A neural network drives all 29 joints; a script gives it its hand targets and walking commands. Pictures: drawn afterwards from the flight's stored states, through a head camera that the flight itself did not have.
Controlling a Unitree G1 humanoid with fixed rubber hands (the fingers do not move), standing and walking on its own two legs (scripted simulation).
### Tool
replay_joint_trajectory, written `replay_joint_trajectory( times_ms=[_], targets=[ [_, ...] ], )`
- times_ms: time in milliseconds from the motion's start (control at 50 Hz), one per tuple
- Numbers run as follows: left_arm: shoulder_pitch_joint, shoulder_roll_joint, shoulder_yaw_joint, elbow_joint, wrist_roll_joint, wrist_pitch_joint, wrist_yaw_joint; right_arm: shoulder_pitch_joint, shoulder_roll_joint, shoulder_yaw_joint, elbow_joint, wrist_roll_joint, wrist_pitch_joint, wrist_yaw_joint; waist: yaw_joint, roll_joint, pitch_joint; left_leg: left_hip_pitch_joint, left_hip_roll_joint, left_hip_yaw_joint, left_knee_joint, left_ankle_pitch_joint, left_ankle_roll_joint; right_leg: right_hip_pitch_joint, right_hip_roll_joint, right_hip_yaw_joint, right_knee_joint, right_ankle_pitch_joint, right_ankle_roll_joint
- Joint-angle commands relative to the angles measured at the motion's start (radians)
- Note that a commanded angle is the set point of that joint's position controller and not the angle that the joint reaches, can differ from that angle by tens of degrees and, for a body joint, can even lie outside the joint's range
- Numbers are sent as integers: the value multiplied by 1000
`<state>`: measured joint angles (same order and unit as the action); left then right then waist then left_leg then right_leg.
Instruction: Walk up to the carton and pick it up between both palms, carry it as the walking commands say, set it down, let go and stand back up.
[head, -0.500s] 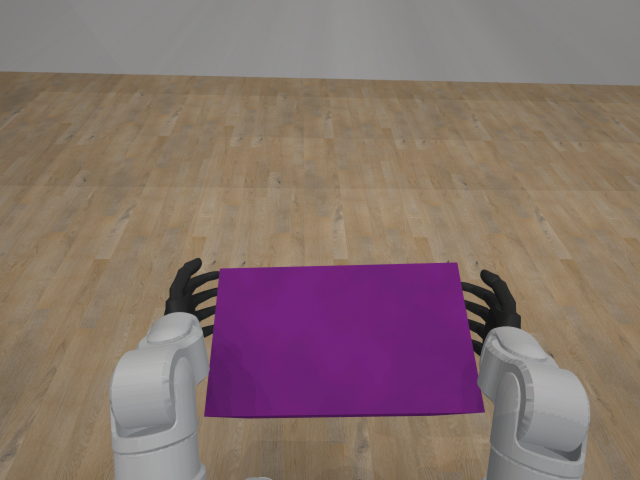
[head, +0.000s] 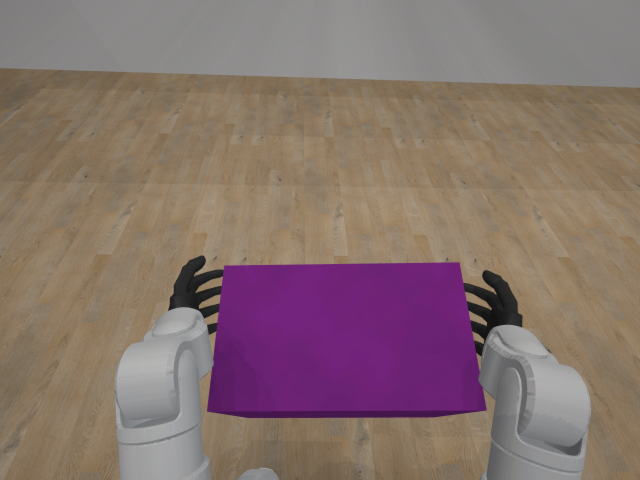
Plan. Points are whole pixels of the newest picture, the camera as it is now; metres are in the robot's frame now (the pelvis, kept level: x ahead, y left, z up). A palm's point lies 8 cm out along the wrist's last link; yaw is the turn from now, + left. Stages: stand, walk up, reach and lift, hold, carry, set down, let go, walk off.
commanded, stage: carry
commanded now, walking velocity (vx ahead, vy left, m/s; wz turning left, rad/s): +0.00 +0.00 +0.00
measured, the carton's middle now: (340, 350) +0.27 -0.01 +0.03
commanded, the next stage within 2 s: hold in 1.06 s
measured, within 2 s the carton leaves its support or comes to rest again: neither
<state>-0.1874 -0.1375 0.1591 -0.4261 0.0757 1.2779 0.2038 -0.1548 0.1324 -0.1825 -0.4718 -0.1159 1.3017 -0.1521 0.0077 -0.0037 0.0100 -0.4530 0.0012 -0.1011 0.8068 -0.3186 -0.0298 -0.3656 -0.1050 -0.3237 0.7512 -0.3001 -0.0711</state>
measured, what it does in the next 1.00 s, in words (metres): stands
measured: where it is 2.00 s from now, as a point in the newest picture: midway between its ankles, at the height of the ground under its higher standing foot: outside the picture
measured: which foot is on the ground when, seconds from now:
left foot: down 0.00-1.00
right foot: down 0.00-1.00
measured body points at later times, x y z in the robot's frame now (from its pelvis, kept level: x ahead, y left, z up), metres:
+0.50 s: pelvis +0.00 +0.00 +0.00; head +0.01 +0.02 +0.45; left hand +0.28 +0.18 +0.09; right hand +0.28 -0.17 +0.10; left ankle +0.07 +0.13 -0.70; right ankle +0.07 -0.09 -0.70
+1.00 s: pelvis +0.00 +0.00 +0.00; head +0.01 +0.01 +0.45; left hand +0.27 +0.18 +0.09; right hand +0.28 -0.17 +0.10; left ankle +0.07 +0.13 -0.70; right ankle +0.07 -0.09 -0.70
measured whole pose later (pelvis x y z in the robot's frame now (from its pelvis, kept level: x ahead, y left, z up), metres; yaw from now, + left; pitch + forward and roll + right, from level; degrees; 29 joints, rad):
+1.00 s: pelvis +0.00 +0.00 +0.00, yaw +1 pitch -2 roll -1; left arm -0.20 -0.14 0.16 -0.43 0.08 1.23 0.21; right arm -0.19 0.14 -0.19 -0.43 -0.12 1.24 -0.14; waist 0.01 -0.01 0.06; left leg -0.46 -0.01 -0.10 0.78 -0.29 -0.02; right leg -0.40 -0.12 -0.34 0.73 -0.29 -0.07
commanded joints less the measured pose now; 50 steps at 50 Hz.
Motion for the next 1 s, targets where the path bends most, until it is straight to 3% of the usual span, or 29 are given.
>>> replay_joint_trajectory(
  times_ms=[0, 40, 80, 120, 160, 200, 240, 260, 300, 340, 400, 420, 440, 460, 480, 520, 560, 580, 600, 620, 640, 720, 760, 800, 840, 880, 900, 940, 980],
  targets=[
    [-664, -859, -724, -146, -382, -1, -259, -626, 866, 695, -31, 446, -20, 236, -32, -67, -325, 102, 48, 61, -32, 13, 85, -22, -249, 253, -382, -286, -8],
    [-671, -849, -726, -152, -373, -1, -252, -630, 863, 697, -34, 457, -21, 238, -35, 2, -318, 72, 56, -12, -177, 31, 98, 2, -185, 242, -295, -305, 12],
    [-674, -838, -722, -152, -368, 2, -247, -651, 848, 687, -39, 464, -18, 239, -22, 169, -289, -46, 126, -173, -416, -102, 125, 36, -71, 199, -176, -381, 36],
    [-642, -847, -731, -149, -368, 0, -247, -610, 843, 682, -38, 458, -17, 240, -5, 289, -312, -130, 176, -278, -590, -200, 143, 153, 45, 150, -16, -269, 43],
    [-647, -871, -744, -164, -388, -9, -253, -599, 864, 688, -51, 454, -24, 239, 13, 257, -380, -129, 153, -201, -564, -57, 132, 261, 50, 156, -7, -170, 31],
    [-646, -884, -747, -172, -401, -15, -259, -591, 873, 701, -74, 449, -32, 236, 19, 135, -402, -140, 82, -95, -425, 48, 106, 303, -24, 237, -182, -145, 10],
    [-676, -888, -746, -179, -413, -19, -266, -618, 875, 706, -90, 439, -34, 233, 8, -121, -403, -131, -1, 45, -144, -67, 83, 230, -252, 439, -438, -237, -48],
    [-667, -893, -745, -169, -413, -18, -268, -617, 871, 700, -83, 427, -34, 232, 2, -155, -399, -97, 8, 77, 4, -126, 85, 149, -339, 474, -499, -281, -93],
    [-679, -888, -753, -185, -419, -16, -275, -624, 881, 701, -81, 425, -37, 230, -9, -128, -348, -27, 33, 102, 137, -115, 86, 18, -375, 433, -530, -356, -104],
    [-692, -883, -744, -197, -420, -24, -276, -631, 886, 699, -64, 431, -42, 228, -13, -105, -354, 18, 44, 96, 113, -54, 81, 55, -311, 333, -459, -195, -78],
    [-639, -893, -746, -196, -409, -27, -266, -597, 898, 720, -80, 456, -40, 229, -26, -43, -429, 90, 42, 60, -172, 140, 83, 169, -233, 248, -289, 80, -31],
    [-598, -891, -744, -182, -397, -26, -260, -593, 888, 721, -89, 466, -39, 231, -15, 49, -449, 117, 58, 2, -262, 369, 83, 188, -177, 205, -182, 167, 2],
    [-586, -882, -748, -188, -395, -24, -256, -573, 869, 709, -87, 466, -39, 233, -7, 190, -452, 125, 132, -122, -324, 505, 114, 144, -94, 150, -76, 35, 40],
    [-583, -883, -753, -193, -394, -25, -255, -552, 867, 706, -87, 466, -40, 236, -3, 276, -456, 139, 198, -235, -377, 486, 162, 103, -24, 143, -16, -115, 62],
    [-586, -890, -759, -197, -394, -30, -257, -548, 878, 714, -92, 468, -43, 238, 0, 278, -453, 126, 220, -286, -408, 423, 197, 104, 14, 169, -14, -149, 63],
    [-628, -907, -772, -226, -413, -38, -267, -591, 905, 729, -125, 473, -54, 238, 9, 201, -448, 33, 163, -191, -409, 279, 182, 204, -8, 201, -97, -106, 37],
    [-644, -903, -769, -228, -420, -44, -274, -591, 904, 728, -125, 458, -60, 238, 11, 46, -460, -74, 58, -51, -287, 160, 129, 293, -132, 318, -260, -38, -10],
    [-639, -815, -670, -50, -351, -67, -281, -578, 816, 634, 50, 382, -82, 243, 4, -50, -456, -79, 11, 23, -203, 62, 109, 275, -220, 373, -350, -58, -37],
    [-644, -830, -685, -66, -359, -81, -285, -590, 818, 641, 33, 380, -97, 244, -1, -110, -465, -47, 7, 53, -99, -47, 103, 232, -296, 404, -406, -59, -70],
    [-670, -913, -780, -234, -422, -77, -284, -616, 898, 729, -125, 441, -95, 242, -5, -114, -450, -27, 16, 65, -40, -81, 102, 189, -325, 404, -426, -94, -90],
    [-689, -924, -790, -258, -431, -78, -283, -636, 910, 740, -142, 449, -96, 241, -8, -106, -434, -3, 25, 73, -14, -75, 105, 150, -325, 386, -431, -125, -93],
    [-641, -903, -773, -232, -417, -56, -273, -611, 899, 745, -131, 462, -77, 234, -26, -17, -429, 105, 40, 22, -150, 112, 106, 105, -214, 261, -324, -119, -31],
    [-621, -884, -763, -220, -407, -48, -268, -617, 883, 742, -136, 466, -69, 232, -17, 83, -418, 66, 74, -56, -277, 218, 123, 135, -126, 221, -243, -146, -1],
    [-610, -874, -761, -215, -404, -41, -266, -605, 871, 736, -132, 461, -63, 230, -6, 136, -416, 18, 105, -115, -355, 189, 150, 170, -73, 216, -209, -169, 9],
    [-627, -872, -763, -219, -409, -42, -268, -600, 872, 734, -129, 455, -62, 229, -4, 73, -426, -24, 68, -68, -326, 138, 141, 222, -106, 264, -266, -140, -10],
    [-623, -810, -687, -78, -356, -63, -274, -590, 809, 662, 7, 396, -82, 234, -8, -22, -440, -18, 20, 11, -219, 89, 119, 225, -191, 324, -345, -99, -35],
    [-624, -818, -689, -73, -355, -74, -277, -595, 808, 659, 8, 391, -94, 237, -10, -54, -447, 3, 17, 30, -167, 37, 113, 202, -230, 334, -368, -89, -49],
    [-647, -901, -771, -217, -410, -72, -277, -627, 885, 741, -136, 450, -93, 237, -14, -63, -441, 40, 26, 43, -111, 12, 113, 151, -256, 327, -385, -118, -60],
    [-641, -905, -769, -226, -409, -65, -273, -626, 895, 751, -142, 461, -84, 237, -20, -37, -432, 82, 32, 31, -138, 65, 115, 120, -228, 290, -360, -136, -43]
  ],
)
